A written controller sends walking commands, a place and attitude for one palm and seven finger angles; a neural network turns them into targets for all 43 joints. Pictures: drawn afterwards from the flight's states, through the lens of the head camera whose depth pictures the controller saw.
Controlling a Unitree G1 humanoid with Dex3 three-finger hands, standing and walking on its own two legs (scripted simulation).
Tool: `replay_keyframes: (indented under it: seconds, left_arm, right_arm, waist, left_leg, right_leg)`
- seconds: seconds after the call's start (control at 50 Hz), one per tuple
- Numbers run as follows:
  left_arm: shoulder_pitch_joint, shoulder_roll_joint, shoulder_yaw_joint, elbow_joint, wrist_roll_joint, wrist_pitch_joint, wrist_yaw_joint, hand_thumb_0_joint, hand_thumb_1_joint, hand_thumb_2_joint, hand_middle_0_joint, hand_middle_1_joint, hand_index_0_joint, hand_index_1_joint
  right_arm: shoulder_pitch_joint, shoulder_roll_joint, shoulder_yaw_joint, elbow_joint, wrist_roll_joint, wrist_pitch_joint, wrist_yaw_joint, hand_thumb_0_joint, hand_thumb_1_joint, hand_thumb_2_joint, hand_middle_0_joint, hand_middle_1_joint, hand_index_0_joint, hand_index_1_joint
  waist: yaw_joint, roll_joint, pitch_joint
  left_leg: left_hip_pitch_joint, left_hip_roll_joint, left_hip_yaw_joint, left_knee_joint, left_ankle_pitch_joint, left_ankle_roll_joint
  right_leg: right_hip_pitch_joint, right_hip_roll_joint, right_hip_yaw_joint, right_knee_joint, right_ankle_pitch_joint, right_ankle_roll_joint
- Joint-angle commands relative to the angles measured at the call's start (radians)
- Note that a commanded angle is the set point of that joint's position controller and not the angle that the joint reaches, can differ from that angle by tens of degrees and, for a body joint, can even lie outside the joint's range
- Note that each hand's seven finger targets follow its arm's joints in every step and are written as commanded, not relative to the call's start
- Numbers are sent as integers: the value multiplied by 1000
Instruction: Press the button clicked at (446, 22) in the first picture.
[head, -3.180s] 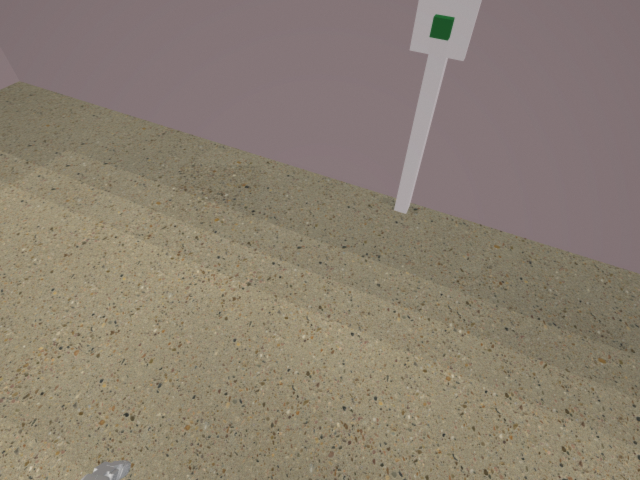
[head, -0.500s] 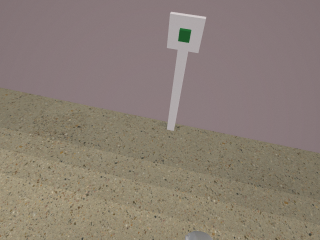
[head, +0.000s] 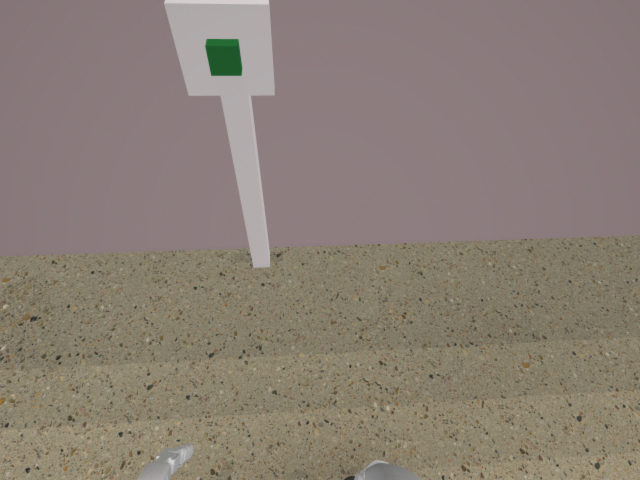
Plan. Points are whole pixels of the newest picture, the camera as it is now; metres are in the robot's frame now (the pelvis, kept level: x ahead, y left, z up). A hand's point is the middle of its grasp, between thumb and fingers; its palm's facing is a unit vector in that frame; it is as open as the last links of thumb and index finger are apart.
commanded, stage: take the last steps up to it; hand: left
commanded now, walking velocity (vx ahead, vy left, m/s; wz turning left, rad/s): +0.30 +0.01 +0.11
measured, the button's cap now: (224, 56) +0.81 +0.20 +0.07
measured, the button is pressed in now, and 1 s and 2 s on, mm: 0 0 0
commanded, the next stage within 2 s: come to a stop and stand still in 0.72 s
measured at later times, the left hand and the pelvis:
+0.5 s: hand (151, 420) +0.21 +0.25 -0.15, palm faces +0.04 -0.99 -0.15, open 7.4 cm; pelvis +0.19 +0.07 +0.03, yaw +0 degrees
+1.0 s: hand (212, 301) +0.40 +0.19 -0.14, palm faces +0.07 -0.97 -0.25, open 7.2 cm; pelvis +0.34 +0.01 +0.02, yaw +2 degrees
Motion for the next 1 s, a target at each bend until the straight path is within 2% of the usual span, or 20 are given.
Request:
replay_keyframes:
  seconds: [0.0, 0.06, 0.1, 0.16, 0.22, 0.26, 0.3, 0.32, 0.38, 0.44, 0.64, 0.68, 0.72, 0.74, 0.76, 0.78, 0.8, 0.82, 0.88, 0.98]
  left_arm:
    - [210, 160, 35, 27, -11, -11, 42, 0, 900, 900, -200, -300, -200, -300]
    - [115, 116, 13, 22, 5, -23, 44, 0, 900, 900, -200, -300, -200, -300]
    - [102, 114, 13, 24, 8, -23, 38, 0, 900, 900, -200, -300, -200, -300]
    - [133, 150, 17, 39, 3, -19, 25, 0, 900, 900, -200, -300, -200, -300]
    - [160, 169, 23, 46, 5, -13, 22, 0, 900, 900, -200, -300, -200, -300]
    - [162, 153, 21, 44, -2, -1, 21, 0, 900, 900, -200, -300, -200, -300]
    - [173, 55, -2, -5, -8, 1, 13, 0, 900, 900, -200, -300, -200, -300]
    - [115, 94, 4, -14, 3, 3, 21, 0, 900, 900, -200, -300, -200, -300]
    - [112, 86, 16, 15, 6, -2, 4, 0, 900, 900, -200, -300, -200, -300]
    - [181, 53, 7, 45, 7, 17, 5, 0, 900, 900, -200, -300, -200, -300]
    - [31, 24, -8, 13, 2, 23, 7, 0, 900, 900, -200, -300, -200, -300]
    - [40, 28, -6, 17, 1, 18, 8, 0, 900, 900, -200, -300, -200, -300]
    - [154, 45, 1, 60, 2, 8, 10, 0, 900, 900, -200, -300, -200, -300]
    - [254, 82, 10, 95, 5, -2, 13, 0, 900, 900, -200, -300, -200, -300]
    - [360, 161, 26, 126, 12, -15, 24, 0, 900, 900, -200, -300, -200, -300]
    - [423, 242, 39, 135, 2, -16, 29, 0, 900, 900, -200, -300, -200, -300]
    - [385, 210, 27, 123, -10, -6, 39, 0, 900, 900, -200, -300, -200, -300]
    - [288, 169, 23, 108, -6, -8, 45, 0, 900, 900, -200, -300, -200, -300]
    - [140, 76, -8, 65, -2, -2, 58, 0, 900, 900, -200, -300, -200, -300]
    - [177, 140, 15, 53, 0, 26, 73, 0, 900, 900, -200, -300, -200, -300]
  right_arm:
    - [-114, -96, -26, -142, -12, -19, -10, 0, -900, -900, 200, 300, 200, 300]
    - [-12, -51, -15, -106, -22, 11, -2, 0, -900, -900, 200, 300, 200, 300]
    - [-24, -35, -15, -114, -19, 14, 9, 0, -900, -900, 200, 300, 200, 300]
    - [-115, -61, -14, -144, -19, 1, 24, 0, -900, -900, 200, 300, 200, 300]
    - [-158, -93, -25, -159, -20, -14, 30, 0, -900, -900, 200, 300, 200, 300]
    - [-54, -144, -36, -124, -25, -25, 26, 0, -900, -900, 200, 300, 200, 300]
    - [117, -317, -74, -93, -38, -29, 13, 0, -900, -900, 200, 300, 200, 300]
    - [89, -278, -60, -88, -37, -21, 2, 0, -900, -900, 200, 300, 200, 300]
    - [-61, -175, -26, -124, -28, -41, -10, 0, -900, -900, 200, 300, 200, 300]
    - [-80, -150, -26, -117, -21, -57, -16, 0, -900, -900, 200, 300, 200, 300]
    - [12, -151, -30, -39, -23, -34, -16, 0, -900, -900, 200, 300, 200, 300]
    - [-2, -153, -33, -34, -25, -27, -18, 0, -900, -900, 200, 300, 200, 300]
    - [-30, -155, -31, -30, -21, -21, -17, 0, -900, -900, 200, 300, 200, 300]
    - [-33, -141, -31, -28, -15, -22, -13, 0, -900, -900, 200, 300, 200, 300]
    - [-19, -97, -24, -39, -6, -25, -5, 0, -900, -900, 200, 300, 200, 300]
    - [2, -67, -15, -65, -1, -19, -4, 0, -900, -900, 200, 300, 200, 300]
    - [-38, -103, -23, -74, -5, 1, -9, 0, -900, -900, 200, 300, 200, 300]
    - [-50, -71, -20, -59, -7, 4, -9, 0, -900, -900, 200, 300, 200, 300]
    - [-54, -31, -5, -28, -4, 33, -17, 0, -900, -900, 200, 300, 200, 300]
    - [-124, -72, -27, -73, -6, 81, -10, 0, -900, -900, 200, 300, 200, 300]
  waist:
    - [75, 9, -132]
    - [-16, -71, -82]
    - [-24, -125, -72]
    - [13, -159, -50]
    - [20, -105, -34]
    - [-26, 23, -74]
    - [-70, 423, -108]
    - [-72, 317, -65]
    - [1, 106, -14]
    - [37, 94, -78]
    - [-10, 137, -18]
    - [-4, 152, -15]
    - [53, 104, -51]
    - [98, 34, -99]
    - [135, -154, -179]
    - [127, -346, -229]
    - [122, -222, -167]
    - [94, -220, -113]
    - [28, -66, -58]
    - [57, -119, -132]
  left_leg:
    - [-365, 45, -157, 176, 86, 0]
    - [-249, 44, -123, -50, 117, -15]
    - [-172, 30, -100, -217, 188, -16]
    - [-162, -8, -57, -376, 264, -12]
    - [-88, -31, -36, -509, 275, -2]
    - [101, -48, -47, -639, 274, 5]
    - [236, 307, -591, -921, 186, 171]
    - [176, 313, -630, -969, 135, 197]
    - [80, 210, -407, -957, 317, 162]
    - [98, 155, -244, -950, 513, 152]
    - [181, 141, -154, -909, 664, 176]
    - [144, 151, -165, -874, 626, 171]
    - [81, 117, -131, -760, 582, 135]
    - [19, 68, -95, -637, 523, 103]
    - [-148, -14, -25, -409, 299, 60]
    - [-282, -113, -33, -151, -116, 36]
    - [-281, -80, -124, -51, -133, 46]
    - [-282, -48, -147, -27, -50, 42]
    - [-149, -23, -166, -160, 47, 8]
    - [-201, -90, -143, -200, 69, -22]
  right_leg:
    - [291, -343, 360, -318, 523, -161]
    - [92, -269, 204, -366, 414, -105]
    - [28, -228, 159, -384, 294, -83]
    - [66, -210, 166, -387, 112, -68]
    - [85, -232, 193, -350, -7, -51]
    - [39, -170, 132, -167, -58, -10]
    - [-210, 16, 18, 393, -376, 75]
    - [-247, -24, 127, 532, -342, 62]
    - [-251, -108, 165, 580, -109, 73]
    - [-182, -115, 144, 507, -33, 103]
    - [-137, -96, 63, 68, -9, 106]
    - [-54, -82, 54, -16, -16, 92]
    - [139, -43, 21, -137, 82, 81]
    - [294, -59, 48, -189, 139, 74]
    - [481, -242, 256, -229, 183, 18]
    - [536, -441, 525, -359, 232, -79]
    - [419, -451, 510, -413, 151, -119]
    - [323, -416, 458, -422, 187, -102]
    - [121, -341, 239, -368, 556, -68]
    - [241, -343, 192, -287, 797, -95]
